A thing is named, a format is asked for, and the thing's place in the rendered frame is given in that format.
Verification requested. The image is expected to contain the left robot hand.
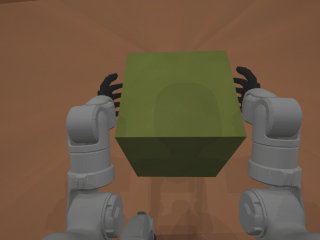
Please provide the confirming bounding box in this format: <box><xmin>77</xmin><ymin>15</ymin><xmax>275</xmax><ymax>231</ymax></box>
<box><xmin>97</xmin><ymin>73</ymin><xmax>123</xmax><ymax>117</ymax></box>

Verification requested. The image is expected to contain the robot right upper arm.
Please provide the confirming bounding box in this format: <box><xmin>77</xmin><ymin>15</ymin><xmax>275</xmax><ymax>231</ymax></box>
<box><xmin>239</xmin><ymin>188</ymin><xmax>320</xmax><ymax>240</ymax></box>

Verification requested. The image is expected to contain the robot left forearm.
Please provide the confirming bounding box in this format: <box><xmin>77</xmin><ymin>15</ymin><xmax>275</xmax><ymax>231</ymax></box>
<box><xmin>66</xmin><ymin>95</ymin><xmax>117</xmax><ymax>229</ymax></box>

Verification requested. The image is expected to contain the robot right forearm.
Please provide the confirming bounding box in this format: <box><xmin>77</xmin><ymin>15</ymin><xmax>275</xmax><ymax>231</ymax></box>
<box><xmin>241</xmin><ymin>88</ymin><xmax>306</xmax><ymax>226</ymax></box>

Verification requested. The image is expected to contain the robot left thigh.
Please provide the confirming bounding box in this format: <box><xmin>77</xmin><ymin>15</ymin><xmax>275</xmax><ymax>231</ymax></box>
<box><xmin>119</xmin><ymin>214</ymin><xmax>154</xmax><ymax>240</ymax></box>

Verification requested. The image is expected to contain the robot left shin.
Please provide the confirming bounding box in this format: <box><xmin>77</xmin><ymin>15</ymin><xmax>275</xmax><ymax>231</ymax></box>
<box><xmin>137</xmin><ymin>211</ymin><xmax>147</xmax><ymax>215</ymax></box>

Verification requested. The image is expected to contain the carton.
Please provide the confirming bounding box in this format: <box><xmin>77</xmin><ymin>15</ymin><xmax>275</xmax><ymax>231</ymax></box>
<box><xmin>115</xmin><ymin>50</ymin><xmax>247</xmax><ymax>177</ymax></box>

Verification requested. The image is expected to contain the robot left upper arm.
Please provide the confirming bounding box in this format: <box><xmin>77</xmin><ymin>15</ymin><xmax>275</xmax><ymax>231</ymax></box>
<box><xmin>41</xmin><ymin>192</ymin><xmax>124</xmax><ymax>240</ymax></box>

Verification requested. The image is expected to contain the right robot hand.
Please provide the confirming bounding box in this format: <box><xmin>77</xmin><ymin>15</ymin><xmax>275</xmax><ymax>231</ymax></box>
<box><xmin>233</xmin><ymin>66</ymin><xmax>261</xmax><ymax>113</ymax></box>

